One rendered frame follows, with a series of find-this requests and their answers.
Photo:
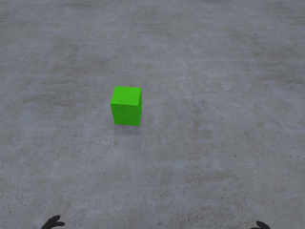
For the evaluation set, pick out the carton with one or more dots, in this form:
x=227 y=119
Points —
x=126 y=105

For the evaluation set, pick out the left robot hand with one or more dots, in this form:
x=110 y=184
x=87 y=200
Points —
x=53 y=222

